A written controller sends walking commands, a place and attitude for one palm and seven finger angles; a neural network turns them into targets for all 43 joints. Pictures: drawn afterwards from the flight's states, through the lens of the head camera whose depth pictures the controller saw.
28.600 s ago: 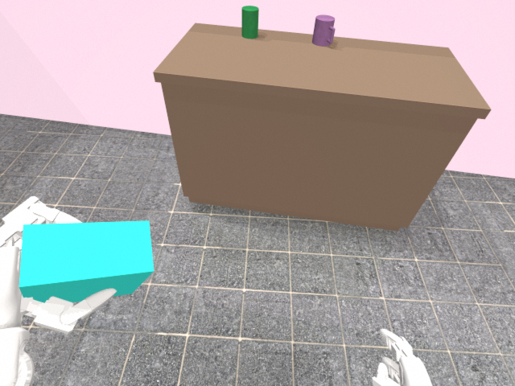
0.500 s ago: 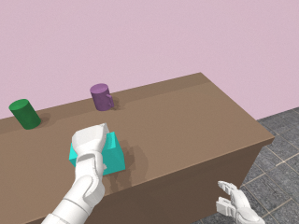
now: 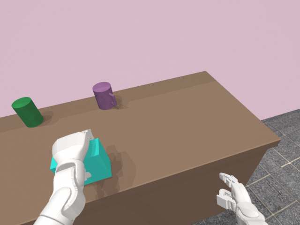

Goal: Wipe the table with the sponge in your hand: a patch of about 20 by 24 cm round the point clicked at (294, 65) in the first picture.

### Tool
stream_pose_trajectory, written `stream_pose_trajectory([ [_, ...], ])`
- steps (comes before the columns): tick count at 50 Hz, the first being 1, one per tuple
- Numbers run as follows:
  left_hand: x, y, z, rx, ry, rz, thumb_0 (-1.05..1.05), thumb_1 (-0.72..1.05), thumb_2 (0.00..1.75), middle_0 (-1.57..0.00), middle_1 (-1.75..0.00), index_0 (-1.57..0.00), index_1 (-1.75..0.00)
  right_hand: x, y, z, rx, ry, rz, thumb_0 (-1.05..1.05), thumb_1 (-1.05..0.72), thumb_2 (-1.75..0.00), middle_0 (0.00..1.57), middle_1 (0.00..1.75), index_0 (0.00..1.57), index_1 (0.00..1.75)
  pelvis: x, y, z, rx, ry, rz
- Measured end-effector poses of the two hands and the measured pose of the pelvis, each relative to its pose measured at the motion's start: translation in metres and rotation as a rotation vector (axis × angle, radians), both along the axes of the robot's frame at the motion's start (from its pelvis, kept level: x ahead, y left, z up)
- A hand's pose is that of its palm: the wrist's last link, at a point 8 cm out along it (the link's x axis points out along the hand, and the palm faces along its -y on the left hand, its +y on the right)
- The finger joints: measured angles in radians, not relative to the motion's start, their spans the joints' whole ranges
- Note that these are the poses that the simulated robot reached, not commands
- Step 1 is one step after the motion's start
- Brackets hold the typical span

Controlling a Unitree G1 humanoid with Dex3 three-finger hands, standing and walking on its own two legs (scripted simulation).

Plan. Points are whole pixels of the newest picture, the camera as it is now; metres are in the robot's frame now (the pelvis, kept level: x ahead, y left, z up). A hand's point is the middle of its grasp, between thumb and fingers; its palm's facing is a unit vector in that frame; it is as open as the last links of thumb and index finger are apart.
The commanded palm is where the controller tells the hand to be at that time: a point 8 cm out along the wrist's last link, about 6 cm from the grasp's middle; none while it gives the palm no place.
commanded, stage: wipe forward along the middle lane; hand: left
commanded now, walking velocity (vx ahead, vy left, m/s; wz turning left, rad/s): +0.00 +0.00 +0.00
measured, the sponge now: (86, 167) +0.26 +0.24 +0.01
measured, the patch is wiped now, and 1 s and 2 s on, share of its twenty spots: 0.95 0.95 0.95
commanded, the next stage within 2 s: slide back across to the first lane in 1.58 s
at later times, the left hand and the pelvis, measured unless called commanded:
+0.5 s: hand (78, 144) +0.31 +0.27 +0.06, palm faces -0.04 -0.05 -1.00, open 10.1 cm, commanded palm +0.28 +0.27 +0.09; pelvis -0.01 +0.01 +0.00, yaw +1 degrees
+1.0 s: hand (79, 132) +0.35 +0.29 +0.06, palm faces -0.06 -0.03 -1.00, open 10.0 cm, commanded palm +0.33 +0.28 +0.09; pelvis -0.01 +0.01 +0.00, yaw +2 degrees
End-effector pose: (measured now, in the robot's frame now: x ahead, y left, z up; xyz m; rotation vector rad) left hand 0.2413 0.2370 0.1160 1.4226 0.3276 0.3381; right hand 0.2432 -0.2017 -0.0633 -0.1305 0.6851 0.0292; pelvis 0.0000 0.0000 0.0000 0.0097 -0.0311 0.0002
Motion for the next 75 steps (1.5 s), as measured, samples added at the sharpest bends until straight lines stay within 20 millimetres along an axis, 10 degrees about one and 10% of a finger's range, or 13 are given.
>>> stream_pose_trajectory([
  [28,0.056,0.033,-0.004,0.064,0.067,-0.007,-0.01,-0.5,1.06,-0.71,-1.35,-0.74,-1.33,-0.072,-0.023,-0.039,-0.087,0.194,-0.115,0.01,-0.9,-0.89,0.2,0.3,0.2,0.3,-0.011,0.009,-0.003,-0.01,0.075,0.022],
  [75,0.143,0.071,-0.002,0.093,0.114,-0.017,0.01,-0.5,1.07,-0.72,-1.34,-0.75,-1.33,-0.128,-0.035,-0.054,-0.153,0.396,-0.216,0.01,-0.9,-0.89,0.2,0.3,0.2,0.3,-0.003,0.023,-0.005,-0.029,0.181,0.026],
])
